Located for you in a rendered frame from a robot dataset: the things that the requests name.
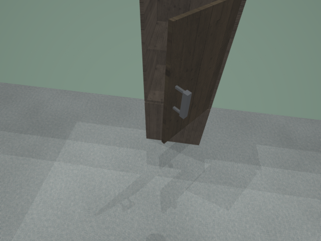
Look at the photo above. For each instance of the cupboard door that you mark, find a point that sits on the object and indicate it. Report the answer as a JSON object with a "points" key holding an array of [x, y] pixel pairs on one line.
{"points": [[196, 45]]}

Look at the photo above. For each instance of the handle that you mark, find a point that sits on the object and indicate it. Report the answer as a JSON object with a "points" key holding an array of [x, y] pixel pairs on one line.
{"points": [[186, 98]]}

